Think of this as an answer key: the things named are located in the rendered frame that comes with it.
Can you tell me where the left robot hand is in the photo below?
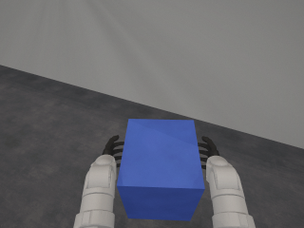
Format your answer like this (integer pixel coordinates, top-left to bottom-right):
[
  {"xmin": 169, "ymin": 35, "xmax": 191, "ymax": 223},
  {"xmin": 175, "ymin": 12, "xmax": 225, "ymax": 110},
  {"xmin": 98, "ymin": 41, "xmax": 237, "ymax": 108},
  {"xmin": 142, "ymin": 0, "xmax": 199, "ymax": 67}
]
[{"xmin": 102, "ymin": 135, "xmax": 124, "ymax": 167}]

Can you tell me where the right robot hand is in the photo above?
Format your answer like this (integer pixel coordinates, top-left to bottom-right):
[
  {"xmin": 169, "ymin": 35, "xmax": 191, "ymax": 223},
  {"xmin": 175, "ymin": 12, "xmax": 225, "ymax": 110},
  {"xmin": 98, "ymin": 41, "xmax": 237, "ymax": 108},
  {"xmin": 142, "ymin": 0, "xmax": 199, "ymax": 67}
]
[{"xmin": 198, "ymin": 136, "xmax": 219, "ymax": 170}]

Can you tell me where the carton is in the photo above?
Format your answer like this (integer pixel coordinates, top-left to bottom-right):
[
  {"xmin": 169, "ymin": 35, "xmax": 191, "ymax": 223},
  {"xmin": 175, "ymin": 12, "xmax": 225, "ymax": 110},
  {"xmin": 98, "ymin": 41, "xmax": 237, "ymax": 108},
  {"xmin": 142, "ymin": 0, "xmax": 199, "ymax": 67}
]
[{"xmin": 117, "ymin": 119, "xmax": 205, "ymax": 221}]

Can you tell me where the robot right forearm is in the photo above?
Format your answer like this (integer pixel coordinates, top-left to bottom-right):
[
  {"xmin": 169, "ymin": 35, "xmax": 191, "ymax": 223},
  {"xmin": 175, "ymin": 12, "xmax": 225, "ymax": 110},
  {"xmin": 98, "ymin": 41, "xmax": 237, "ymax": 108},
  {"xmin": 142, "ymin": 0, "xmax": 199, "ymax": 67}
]
[{"xmin": 206, "ymin": 155, "xmax": 256, "ymax": 228}]

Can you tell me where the robot left forearm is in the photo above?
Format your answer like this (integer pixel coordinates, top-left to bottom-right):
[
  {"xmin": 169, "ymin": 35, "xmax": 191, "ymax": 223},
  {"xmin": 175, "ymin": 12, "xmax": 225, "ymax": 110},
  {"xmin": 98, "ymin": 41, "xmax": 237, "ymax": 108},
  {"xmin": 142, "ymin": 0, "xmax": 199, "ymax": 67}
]
[{"xmin": 73, "ymin": 154, "xmax": 117, "ymax": 228}]

